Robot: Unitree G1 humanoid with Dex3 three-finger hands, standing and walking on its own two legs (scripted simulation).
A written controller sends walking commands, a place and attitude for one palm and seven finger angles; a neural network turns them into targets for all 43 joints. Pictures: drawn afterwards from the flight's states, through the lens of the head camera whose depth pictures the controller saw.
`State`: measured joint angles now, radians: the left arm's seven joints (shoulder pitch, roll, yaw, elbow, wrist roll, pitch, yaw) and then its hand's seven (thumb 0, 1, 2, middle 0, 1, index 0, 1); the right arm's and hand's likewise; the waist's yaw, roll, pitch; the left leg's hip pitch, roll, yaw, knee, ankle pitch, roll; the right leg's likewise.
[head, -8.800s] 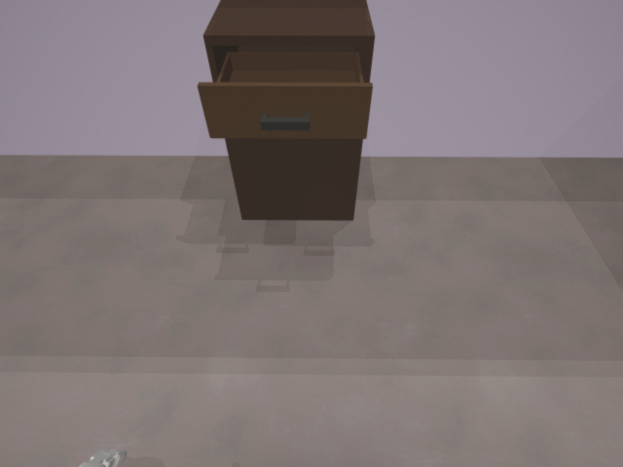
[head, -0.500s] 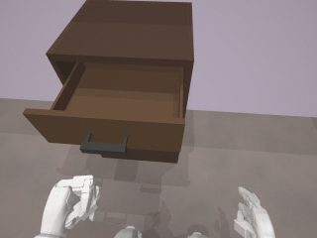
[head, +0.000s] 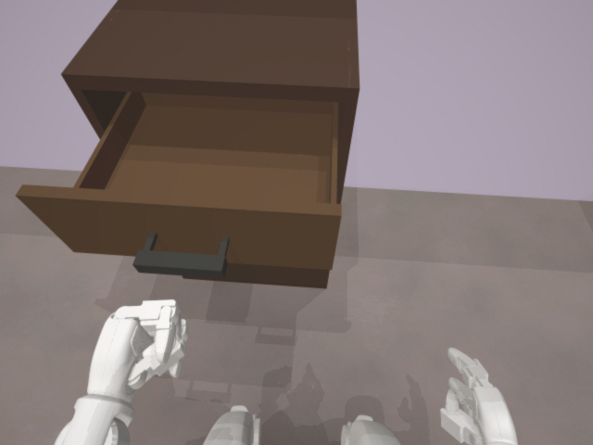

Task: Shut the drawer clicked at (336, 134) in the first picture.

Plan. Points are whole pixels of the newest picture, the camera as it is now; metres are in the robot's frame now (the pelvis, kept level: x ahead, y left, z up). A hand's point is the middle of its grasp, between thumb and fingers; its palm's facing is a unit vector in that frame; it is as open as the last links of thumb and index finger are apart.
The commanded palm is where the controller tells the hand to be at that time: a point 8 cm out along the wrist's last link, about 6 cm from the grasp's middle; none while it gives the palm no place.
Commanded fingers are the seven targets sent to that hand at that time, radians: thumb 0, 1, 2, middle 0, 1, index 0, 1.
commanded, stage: bring the fist close to the handle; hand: left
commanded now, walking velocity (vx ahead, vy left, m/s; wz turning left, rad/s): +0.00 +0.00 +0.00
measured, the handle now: (185, 252) +0.39 +0.19 -0.01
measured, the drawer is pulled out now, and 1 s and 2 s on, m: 0.24 0.24 0.14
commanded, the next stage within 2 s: push the drawer shut in 0.94 s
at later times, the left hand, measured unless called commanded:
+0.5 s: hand (203, 321) +0.28 +0.14 +0.00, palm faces -0.10 -0.99 -0.04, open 3.3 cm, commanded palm +0.27 +0.20 +0.00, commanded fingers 0.00 0.90 0.90 -1.40 -1.60 -1.40 -1.60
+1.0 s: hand (201, 319) +0.28 +0.14 -0.01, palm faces -0.09 -1.00 -0.04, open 3.3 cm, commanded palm +0.26 +0.20 +0.00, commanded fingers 0.00 0.90 0.90 -1.40 -1.60 -1.40 -1.60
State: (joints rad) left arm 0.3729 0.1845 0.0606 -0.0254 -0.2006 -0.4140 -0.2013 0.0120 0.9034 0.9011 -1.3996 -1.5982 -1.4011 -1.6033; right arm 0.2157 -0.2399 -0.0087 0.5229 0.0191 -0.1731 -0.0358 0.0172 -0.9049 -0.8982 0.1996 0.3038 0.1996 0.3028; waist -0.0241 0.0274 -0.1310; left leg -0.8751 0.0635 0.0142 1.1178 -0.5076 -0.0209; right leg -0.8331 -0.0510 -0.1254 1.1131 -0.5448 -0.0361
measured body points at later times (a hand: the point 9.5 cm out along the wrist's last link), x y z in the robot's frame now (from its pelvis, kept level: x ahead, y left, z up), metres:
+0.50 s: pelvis -0.01 +0.01 -0.03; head +0.09 +0.01 +0.40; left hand +0.28 +0.19 +0.00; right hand +0.16 -0.23 -0.13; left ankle +0.02 +0.13 -0.66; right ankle +0.00 -0.10 -0.66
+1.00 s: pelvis -0.01 +0.01 -0.04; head +0.10 +0.01 +0.40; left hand +0.28 +0.20 +0.00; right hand +0.16 -0.23 -0.14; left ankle +0.02 +0.13 -0.66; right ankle +0.00 -0.10 -0.66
